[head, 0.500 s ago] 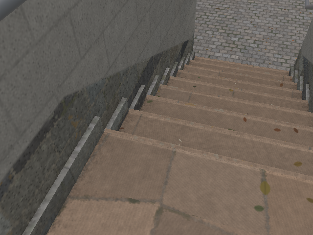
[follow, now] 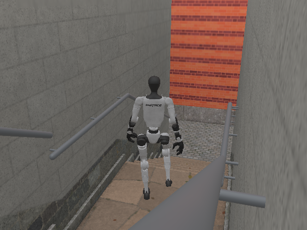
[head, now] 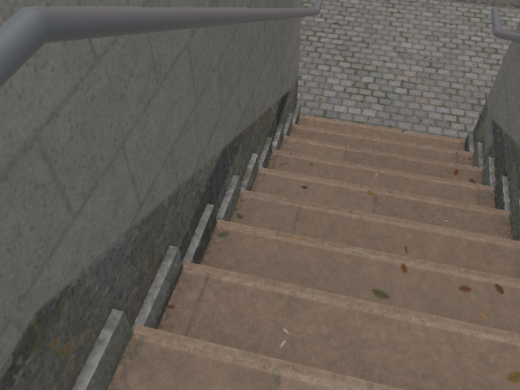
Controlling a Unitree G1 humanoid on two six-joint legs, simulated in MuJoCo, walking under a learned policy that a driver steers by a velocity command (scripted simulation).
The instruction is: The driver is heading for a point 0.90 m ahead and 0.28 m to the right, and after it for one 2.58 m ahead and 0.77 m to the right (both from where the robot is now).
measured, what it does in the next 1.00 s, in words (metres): goes down, turning right: right foot, then left foot 0.17 m lower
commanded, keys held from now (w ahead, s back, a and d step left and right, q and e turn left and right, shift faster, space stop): w+shift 0.14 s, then w+e+shift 0.64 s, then e+shift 0.22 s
